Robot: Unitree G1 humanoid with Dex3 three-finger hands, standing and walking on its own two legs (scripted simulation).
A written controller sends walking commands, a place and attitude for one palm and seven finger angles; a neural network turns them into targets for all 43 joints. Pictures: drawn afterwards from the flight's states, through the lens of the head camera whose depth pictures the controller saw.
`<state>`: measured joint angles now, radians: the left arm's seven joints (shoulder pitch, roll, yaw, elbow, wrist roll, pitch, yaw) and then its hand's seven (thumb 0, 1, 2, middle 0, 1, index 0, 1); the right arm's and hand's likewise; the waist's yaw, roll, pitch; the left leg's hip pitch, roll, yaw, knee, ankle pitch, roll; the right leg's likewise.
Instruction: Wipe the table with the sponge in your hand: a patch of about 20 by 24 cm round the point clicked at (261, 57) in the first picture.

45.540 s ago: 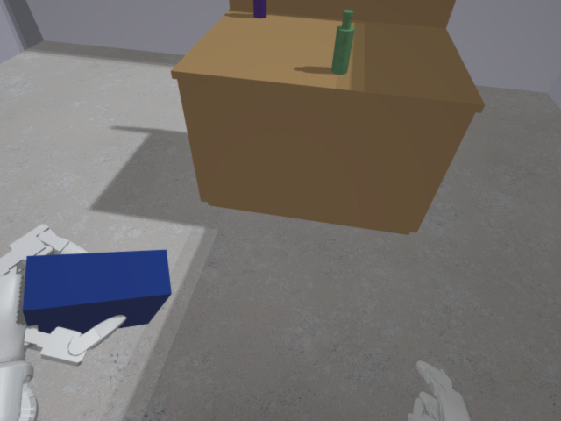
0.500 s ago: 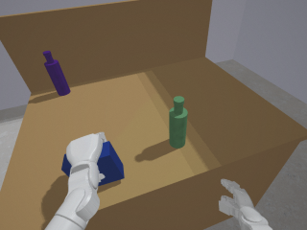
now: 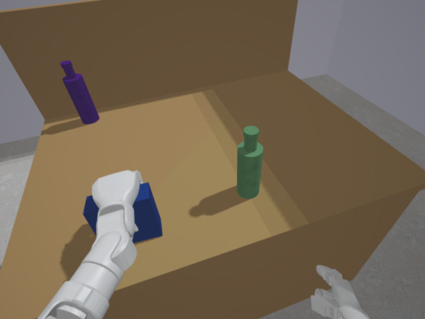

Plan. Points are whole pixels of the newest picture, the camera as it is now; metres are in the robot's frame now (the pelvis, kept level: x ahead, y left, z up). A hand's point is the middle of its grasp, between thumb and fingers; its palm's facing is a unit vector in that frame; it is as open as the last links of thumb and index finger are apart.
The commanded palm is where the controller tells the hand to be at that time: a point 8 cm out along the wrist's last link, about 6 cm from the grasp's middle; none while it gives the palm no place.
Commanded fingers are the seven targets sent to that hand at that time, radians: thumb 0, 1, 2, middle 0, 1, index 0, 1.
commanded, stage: wipe forward along the middle lane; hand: left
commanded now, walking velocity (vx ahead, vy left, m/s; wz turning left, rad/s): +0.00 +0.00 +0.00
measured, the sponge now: (129, 222) +0.31 +0.23 +0.00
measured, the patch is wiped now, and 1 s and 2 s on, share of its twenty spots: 0.95 0.95 1.00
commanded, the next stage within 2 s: slide back across to the first lane in 1.16 s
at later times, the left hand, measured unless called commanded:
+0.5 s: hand (124, 189) +0.36 +0.25 +0.05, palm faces -0.08 -0.04 -1.00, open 9.4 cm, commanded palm +0.34 +0.25 +0.09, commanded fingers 0.00 0.10 1.30 -1.20 -1.60 -1.20 -1.60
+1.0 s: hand (121, 174) +0.41 +0.28 +0.05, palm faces -0.10 -0.02 -0.99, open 9.4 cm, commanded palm +0.40 +0.28 +0.08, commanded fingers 0.00 0.10 1.30 -1.20 -1.60 -1.20 -1.60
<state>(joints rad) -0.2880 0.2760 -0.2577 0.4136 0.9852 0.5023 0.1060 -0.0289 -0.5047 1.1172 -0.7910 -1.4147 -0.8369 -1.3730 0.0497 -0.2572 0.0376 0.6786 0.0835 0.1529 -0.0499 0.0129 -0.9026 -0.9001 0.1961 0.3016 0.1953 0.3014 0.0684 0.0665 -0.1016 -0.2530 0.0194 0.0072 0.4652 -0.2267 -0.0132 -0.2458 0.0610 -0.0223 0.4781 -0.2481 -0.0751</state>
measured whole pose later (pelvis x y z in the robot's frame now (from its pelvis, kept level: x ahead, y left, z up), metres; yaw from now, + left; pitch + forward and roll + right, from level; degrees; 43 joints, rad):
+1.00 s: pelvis -0.01 +0.01 -0.01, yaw +0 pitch +10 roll +0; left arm -0.75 0.40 -0.10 1.03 1.01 0.28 0.19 0.02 -0.53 1.14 -0.80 -1.39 -0.84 -1.39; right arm 0.18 -0.27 0.01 0.72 0.08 0.14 -0.06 0.01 -0.90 -0.90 0.20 0.30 0.20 0.30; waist -0.03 0.04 -0.13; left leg -0.49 0.02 -0.01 0.56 -0.24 0.00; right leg -0.47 0.06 -0.04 0.53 -0.24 -0.06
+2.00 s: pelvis +0.02 +0.04 +0.00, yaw +0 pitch +10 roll -1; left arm -0.61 0.49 -0.01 0.87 1.04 0.20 0.15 0.00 -0.50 1.13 -0.77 -1.42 -0.81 -1.43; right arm 0.18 -0.27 0.00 0.68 0.07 0.16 -0.04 0.01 -0.90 -0.90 0.20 0.30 0.20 0.30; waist -0.01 0.04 -0.13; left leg -0.44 -0.01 0.01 0.55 -0.28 0.04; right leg -0.39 0.03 -0.01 0.48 -0.26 -0.02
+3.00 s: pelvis +0.02 +0.04 +0.00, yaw +0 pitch +4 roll -1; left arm -0.20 0.43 -0.11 0.36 0.98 0.36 0.14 0.00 -0.45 1.11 -0.72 -1.48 -0.76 -1.50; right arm 0.11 -0.27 0.02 0.65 0.08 0.16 -0.03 0.01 -0.90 -0.90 0.20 0.30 0.20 0.30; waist 0.06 0.07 -0.11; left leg -0.30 -0.01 0.01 0.51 -0.28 0.03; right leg -0.26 0.03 -0.02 0.46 -0.27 -0.03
